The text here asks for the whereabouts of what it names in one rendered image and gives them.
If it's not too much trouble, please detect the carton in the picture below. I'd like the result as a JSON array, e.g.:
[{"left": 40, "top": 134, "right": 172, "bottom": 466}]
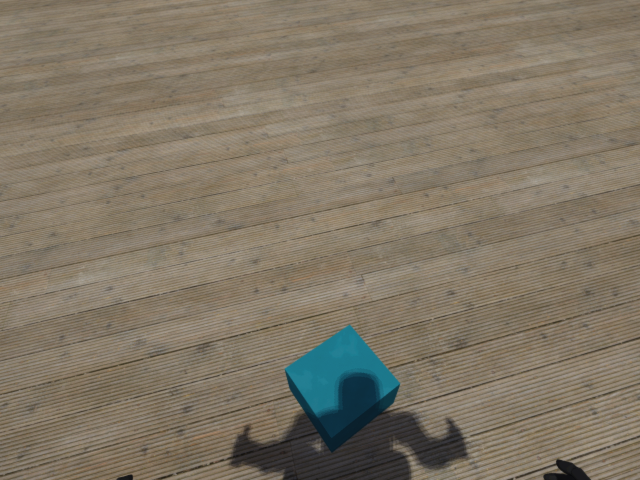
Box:
[{"left": 285, "top": 325, "right": 400, "bottom": 453}]

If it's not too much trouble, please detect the robot right hand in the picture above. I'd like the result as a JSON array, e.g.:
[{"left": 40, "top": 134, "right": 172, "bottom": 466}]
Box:
[{"left": 543, "top": 459, "right": 591, "bottom": 480}]

